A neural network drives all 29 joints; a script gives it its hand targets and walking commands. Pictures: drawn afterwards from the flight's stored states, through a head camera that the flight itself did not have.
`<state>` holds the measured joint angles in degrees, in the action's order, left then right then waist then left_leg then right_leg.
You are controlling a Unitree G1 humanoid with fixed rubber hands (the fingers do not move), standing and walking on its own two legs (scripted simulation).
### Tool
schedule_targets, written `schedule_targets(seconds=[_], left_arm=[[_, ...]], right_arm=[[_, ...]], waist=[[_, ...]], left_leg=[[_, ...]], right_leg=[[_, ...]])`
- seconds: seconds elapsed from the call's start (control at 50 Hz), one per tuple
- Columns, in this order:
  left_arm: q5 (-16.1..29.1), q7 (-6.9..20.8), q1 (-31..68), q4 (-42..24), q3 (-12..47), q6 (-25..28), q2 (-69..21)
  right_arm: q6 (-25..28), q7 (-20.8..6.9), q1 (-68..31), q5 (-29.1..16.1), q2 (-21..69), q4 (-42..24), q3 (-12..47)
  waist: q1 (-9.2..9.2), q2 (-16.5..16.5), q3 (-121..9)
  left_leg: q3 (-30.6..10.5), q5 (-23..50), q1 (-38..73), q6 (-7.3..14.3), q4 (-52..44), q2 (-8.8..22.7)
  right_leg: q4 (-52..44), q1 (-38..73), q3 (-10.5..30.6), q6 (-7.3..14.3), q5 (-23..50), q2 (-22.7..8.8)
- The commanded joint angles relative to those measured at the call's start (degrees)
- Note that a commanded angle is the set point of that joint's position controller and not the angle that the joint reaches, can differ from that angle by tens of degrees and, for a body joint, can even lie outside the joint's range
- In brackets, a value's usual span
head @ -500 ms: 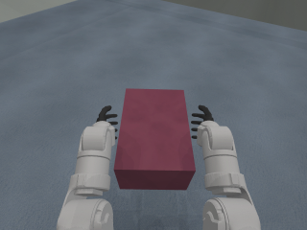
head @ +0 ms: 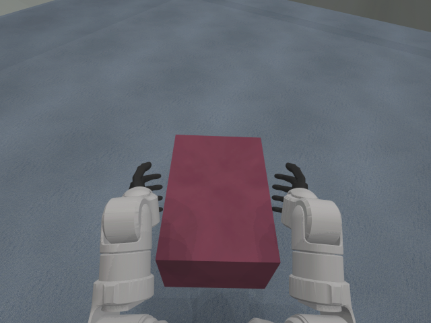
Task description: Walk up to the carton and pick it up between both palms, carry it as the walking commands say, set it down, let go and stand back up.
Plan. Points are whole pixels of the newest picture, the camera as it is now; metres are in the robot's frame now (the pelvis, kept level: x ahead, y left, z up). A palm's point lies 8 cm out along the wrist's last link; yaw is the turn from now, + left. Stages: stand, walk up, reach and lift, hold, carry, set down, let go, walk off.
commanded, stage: carry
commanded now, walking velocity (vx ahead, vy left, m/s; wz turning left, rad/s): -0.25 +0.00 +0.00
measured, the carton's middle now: (216, 205) +0.35 +0.00 -0.01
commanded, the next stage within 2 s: none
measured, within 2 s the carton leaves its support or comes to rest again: neither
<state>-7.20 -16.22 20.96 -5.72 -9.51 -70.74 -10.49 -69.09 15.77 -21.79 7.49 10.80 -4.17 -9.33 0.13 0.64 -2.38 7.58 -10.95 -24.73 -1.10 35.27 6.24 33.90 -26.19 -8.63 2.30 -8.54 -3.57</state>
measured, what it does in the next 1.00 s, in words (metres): walks backwards: left foot, then right foot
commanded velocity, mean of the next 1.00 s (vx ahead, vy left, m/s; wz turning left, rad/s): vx -0.24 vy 0.00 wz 0.00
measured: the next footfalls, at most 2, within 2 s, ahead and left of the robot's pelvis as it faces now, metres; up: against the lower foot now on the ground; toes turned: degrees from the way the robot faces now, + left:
left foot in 0.58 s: -0.12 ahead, +0.13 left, +0.00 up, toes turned +9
right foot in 0.88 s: -0.18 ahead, -0.13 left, +0.00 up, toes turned -6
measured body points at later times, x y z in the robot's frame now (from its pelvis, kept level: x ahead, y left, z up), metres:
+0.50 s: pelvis -0.11 -0.01 +0.00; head -0.10 -0.02 +0.45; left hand +0.20 +0.12 +0.08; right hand +0.20 -0.16 +0.08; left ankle -0.12 +0.13 -0.67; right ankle +0.04 -0.11 -0.72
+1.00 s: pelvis -0.27 -0.02 +0.01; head -0.25 -0.04 +0.46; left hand +0.04 +0.11 +0.08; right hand +0.04 -0.17 +0.07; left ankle -0.25 +0.11 -0.66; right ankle -0.22 -0.12 -0.72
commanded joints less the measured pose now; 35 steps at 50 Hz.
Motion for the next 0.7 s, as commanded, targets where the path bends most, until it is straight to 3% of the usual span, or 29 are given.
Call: schedule_targets(seconds=[0.0, 0.08, 0.1, 0.14, 0.18, 0.2, 0.24, 0.26, 0.28, 0.3, 0.32, 0.34, 0.36, 0.4, 0.48, 0.52, 0.54, 0.56, 0.58, 0.6, 0.64, 0.68], left_arm=[[26.19, 26.26, 32.81, -6.07, 36.68, -0.12, -58.30], [25.93, 26.01, 31.08, -6.76, 37.06, -0.55, -57.94], [25.84, 25.98, 30.73, -6.70, 37.27, -0.58, -58.01], [25.66, 25.98, 30.14, -5.66, 37.41, -0.59, -58.18], [25.50, 26.16, 30.02, -3.47, 36.83, -0.60, -57.80], [25.76, 26.29, 30.57, -3.22, 36.99, -0.44, -58.13], [26.90, 26.73, 32.90, -3.40, 36.98, -0.20, -57.78], [27.30, 27.10, 32.91, -2.63, 36.84, -0.19, -57.51], [26.97, 27.51, 30.89, -0.79, 36.58, -0.08, -57.32], [27.92, 27.87, 31.13, -2.70, 36.94, -0.07, -57.89], [28.32, 27.95, 33.32, -3.37, 35.91, -0.54, -57.20], [28.12, 27.71, 33.52, -3.46, 35.41, -0.88, -56.60], [27.77, 27.61, 33.03, -3.52, 35.11, -1.01, -56.79], [27.60, 27.42, 33.09, -3.81, 34.84, -0.61, -58.32], [24.77, 26.23, 29.84, -3.91, 34.13, -0.53, -57.58], [23.22, 25.72, 26.54, -3.52, 34.36, -0.78, -57.59], [22.64, 25.54, 24.83, -3.73, 34.62, -0.79, -57.69], [22.29, 25.44, 23.95, -4.19, 35.27, -0.61, -58.00], [22.71, 25.61, 24.66, -6.03, 36.17, -0.53, -58.82], [24.31, 25.42, 29.16, -8.86, 38.45, -0.10, -58.96], [26.45, 24.94, 32.38, -8.13, 40.05, 0.11, -58.99], [27.60, 25.11, 32.67, -7.51, 40.06, 0.28, -59.42]], right_arm=[[-1.11, -25.80, -30.37, -26.12, 59.58, -4.94, 36.36], [-1.69, -25.67, -28.62, -25.93, 59.79, -5.34, 36.58], [-1.83, -25.66, -28.40, -25.85, 59.79, -5.40, 36.70], [-2.17, -25.64, -28.23, -25.61, 59.59, -4.85, 36.88], [-2.58, -25.75, -26.77, -24.80, 59.01, -2.73, 36.35], [-2.61, -25.79, -26.85, -24.54, 58.98, -2.13, 36.15], [-2.37, -25.49, -27.98, -24.17, 59.00, -2.06, 35.89], [-2.23, -25.13, -27.12, -23.44, 58.64, -1.41, 35.36], [-2.03, -25.07, -26.04, -22.54, 58.41, -1.09, 34.80], [-1.78, -24.78, -27.18, -22.34, 57.77, -2.64, 34.60], [-1.89, -24.40, -27.69, -22.16, 58.91, -1.59, 34.45], [-1.79, -24.40, -28.46, -23.14, 59.28, -1.70, 34.89], [-1.55, -24.39, -28.70, -23.77, 59.83, -2.27, 35.44], [-1.27, -24.30, -31.05, -25.13, 60.89, -4.74, 37.09], [-2.55, -24.88, -29.30, -26.04, 60.49, -3.73, 37.03], [-3.06, -25.35, -26.85, -26.17, 60.81, -2.87, 37.38], [-3.06, -25.60, -25.78, -26.29, 60.76, -3.18, 37.77], [-3.05, -25.89, -25.17, -26.16, 60.44, -3.71, 37.70], [-2.68, -26.27, -24.37, -25.79, 61.57, -3.74, 38.14], [-2.36, -26.41, -27.90, -26.57, 61.59, -5.39, 37.95], [-2.73, -26.35, -27.36, -26.70, 59.78, -4.38, 36.22], [-2.39, -25.98, -28.27, -25.71, 58.98, -4.53, 35.29]], waist=[[-0.09, 2.08, -16.77], [-0.05, 0.77, -18.29], [-0.08, -1.20, -18.64], [-0.43, -9.71, -19.57], [-0.26, -14.58, -17.89], [-0.48, -14.45, -16.67], [-0.34, -9.49, -16.40], [-0.27, -4.34, -16.80], [-0.81, 9.91, -16.67], [-1.70, 20.75, -15.58], [-1.25, 16.69, -13.92], [-0.91, 10.73, -14.13], [-0.60, 7.56, -15.84], [-0.35, 6.64, -19.29], [-1.18, 10.78, -21.52], [-0.72, 11.78, -22.70], [-0.35, 10.27, -22.94], [-0.63, 5.45, -22.77], [-0.61, -8.55, -22.23], [-0.32, -15.36, -17.82], [0.68, -11.38, -15.69], [-0.24, -10.27, -15.83]], left_leg=[[-3.57, -12.54, 4.85, 1.84, -7.02, 3.78], [-3.23, -11.44, 6.82, 2.62, -9.57, 4.66], [-4.96, -12.66, 6.14, 3.01, -12.14, 6.24], [-11.48, -18.46, 1.39, 4.84, -19.55, 12.39], [-10.36, -21.61, -2.99, 6.55, -20.79, 14.81], [-8.69, -19.45, -1.89, 5.80, -20.27, 14.48], [-5.90, -11.41, 2.54, 3.68, -13.54, 11.82], [-4.52, -8.94, 0.48, 2.10, -9.43, 9.70], [0.67, -16.69, -7.78, -0.24, 0.15, 3.98], [2.82, -23.46, -8.98, -1.30, 19.78, -1.26], [-4.23, -22.51, -6.49, -0.18, 30.65, -1.09], [-5.53, -19.22, -3.99, 0.44, 35.83, -1.89], [-5.50, -16.12, -4.39, 0.94, 37.07, -1.53], [-2.64, -12.97, -4.57, 1.70, 30.95, -2.34], [-0.69, -19.68, 0.83, 1.73, 12.82, -5.34], [0.08, -15.50, 6.20, 2.26, -1.65, -5.75], [-0.38, -9.26, 11.67, 2.02, -13.01, -4.21], [-7.18, -8.12, 18.29, 1.64, -17.18, 0.99], [-22.29, 3.05, 20.07, 5.54, -14.63, 14.37], [-21.52, 14.07, 12.54, 8.68, -14.81, 17.92], [-15.31, 25.47, 7.60, 10.64, -13.45, 16.78], [-8.00, 39.17, 10.99, 9.61, -7.73, 13.26]], right_leg=[[-14.88, 3.79, 10.62, 0.09, -16.58, -9.53], [-13.42, 4.06, 6.62, -1.04, -15.78, -7.73], [-10.38, 4.95, 4.80, -1.48, -14.80, -6.39], [5.55, 9.12, 0.37, -2.66, -9.48, -1.98], [16.19, 8.59, 1.05, -2.64, -12.33, 0.58], [13.63, 7.00, 1.44, -2.40, -13.60, 0.59], [2.58, 7.57, 2.76, -1.75, -12.84, 0.00], [-3.45, 10.82, 5.63, -1.11, -10.52, -1.50], [-14.55, 11.35, 20.67, 2.21, -18.99, -11.38], [-26.06, 4.17, 34.32, 8.17, -27.17, -23.46], [-27.21, -1.56, 30.99, 9.53, -29.91, -23.95], [-24.78, -3.29, 24.30, 7.49, -25.70, -20.24], [-20.98, 0.56, 17.99, 5.26, -17.67, -16.57], [-16.80, 8.82, 10.72, 2.82, -7.02, -12.50], [-17.53, 16.43, 13.75, 3.73, 0.79, -15.39], [-16.40, 18.60, 13.54, 3.02, 4.76, -15.32], [-15.25, 16.96, 11.66, 0.58, 5.57, -13.64], [-11.24, 10.82, 10.19, -1.73, 2.81, -11.34], [-6.91, 0.63, 3.88, -5.76, -1.82, -4.43], [3.26, -1.80, 2.21, -5.14, -14.64, -2.92], [21.21, -0.79, 4.22, -4.64, -16.49, 0.62], [28.27, -3.61, 7.05, -3.60, -15.37, 2.58]])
